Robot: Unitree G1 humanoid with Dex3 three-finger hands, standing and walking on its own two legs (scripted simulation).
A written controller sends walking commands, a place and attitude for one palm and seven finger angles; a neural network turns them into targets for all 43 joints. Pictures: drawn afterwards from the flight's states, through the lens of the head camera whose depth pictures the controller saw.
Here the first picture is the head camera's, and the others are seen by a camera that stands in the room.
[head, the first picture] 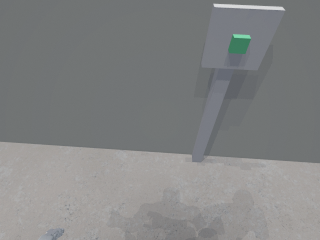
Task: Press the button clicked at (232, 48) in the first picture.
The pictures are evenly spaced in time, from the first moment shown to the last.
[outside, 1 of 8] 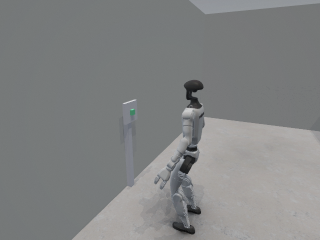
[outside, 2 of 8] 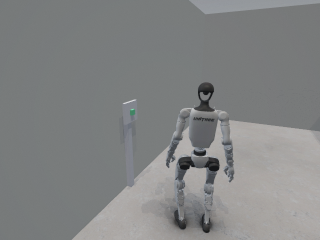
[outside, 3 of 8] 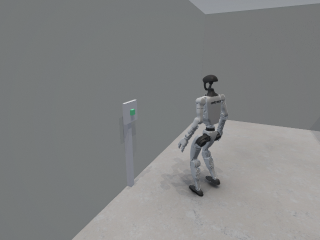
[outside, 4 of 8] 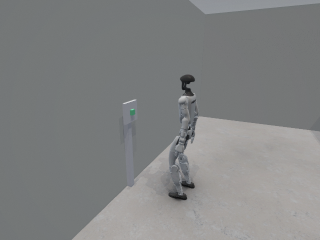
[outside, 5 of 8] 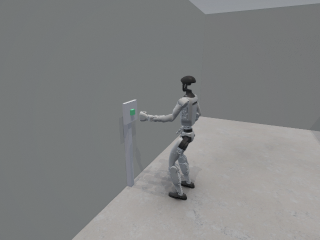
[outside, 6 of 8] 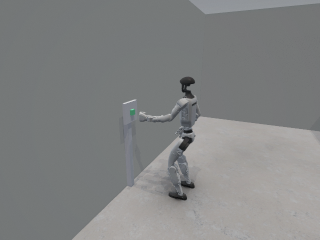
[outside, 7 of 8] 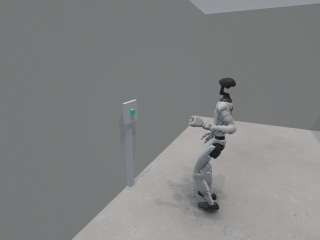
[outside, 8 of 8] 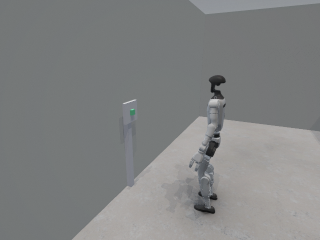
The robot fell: no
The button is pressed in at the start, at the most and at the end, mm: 0 13 0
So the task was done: yes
